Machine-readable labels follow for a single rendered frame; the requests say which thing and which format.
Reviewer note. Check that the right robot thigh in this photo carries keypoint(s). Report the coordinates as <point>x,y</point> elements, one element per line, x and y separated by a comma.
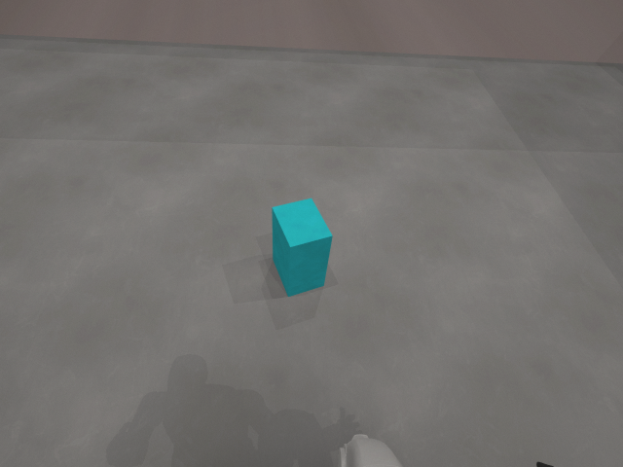
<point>365,452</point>

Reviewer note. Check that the carton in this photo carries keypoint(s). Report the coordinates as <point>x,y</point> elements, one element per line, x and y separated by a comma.
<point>301,246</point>

